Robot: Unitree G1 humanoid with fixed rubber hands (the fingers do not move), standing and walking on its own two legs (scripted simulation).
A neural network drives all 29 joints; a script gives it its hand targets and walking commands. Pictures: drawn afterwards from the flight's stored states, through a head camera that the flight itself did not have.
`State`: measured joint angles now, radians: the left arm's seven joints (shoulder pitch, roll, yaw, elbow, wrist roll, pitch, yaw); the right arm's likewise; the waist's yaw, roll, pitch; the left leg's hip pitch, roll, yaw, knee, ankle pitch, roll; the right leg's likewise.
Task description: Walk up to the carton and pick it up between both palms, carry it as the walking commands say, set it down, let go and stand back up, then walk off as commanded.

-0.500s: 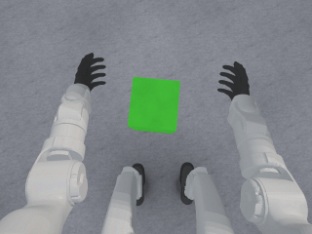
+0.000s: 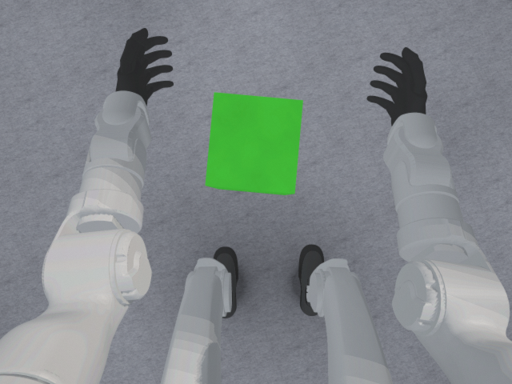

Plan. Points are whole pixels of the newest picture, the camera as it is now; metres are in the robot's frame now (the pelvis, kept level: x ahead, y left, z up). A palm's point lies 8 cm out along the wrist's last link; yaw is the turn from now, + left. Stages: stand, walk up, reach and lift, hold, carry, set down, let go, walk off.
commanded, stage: reach and lift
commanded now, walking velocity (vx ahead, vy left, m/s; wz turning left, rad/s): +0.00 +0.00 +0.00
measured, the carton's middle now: (254, 151) +0.48 +0.04 -0.50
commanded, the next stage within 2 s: none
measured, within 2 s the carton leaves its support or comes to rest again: neither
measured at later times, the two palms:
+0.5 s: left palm (170, 121) +0.50 +0.20 -0.28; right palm (363, 133) +0.48 -0.18 -0.28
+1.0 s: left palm (188, 138) +0.50 +0.19 -0.42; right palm (341, 147) +0.48 -0.17 -0.42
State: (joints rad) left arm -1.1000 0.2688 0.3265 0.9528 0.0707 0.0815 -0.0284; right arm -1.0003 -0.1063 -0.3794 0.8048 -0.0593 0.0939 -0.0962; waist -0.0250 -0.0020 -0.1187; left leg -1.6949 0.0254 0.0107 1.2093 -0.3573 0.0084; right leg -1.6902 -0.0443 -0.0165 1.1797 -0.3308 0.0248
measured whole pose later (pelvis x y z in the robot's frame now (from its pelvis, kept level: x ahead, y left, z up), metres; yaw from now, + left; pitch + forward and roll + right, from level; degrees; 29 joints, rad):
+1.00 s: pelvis -0.04 +0.00 -0.24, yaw -1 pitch +40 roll -2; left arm -1.44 0.42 0.02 1.19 -0.25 0.03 0.09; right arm -1.38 -0.28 -0.10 1.12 0.26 0.02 -0.17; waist -0.02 -0.03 0.30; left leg -2.27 0.03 -0.02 2.13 -0.55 0.01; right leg -2.27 -0.03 0.01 2.10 -0.52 0.03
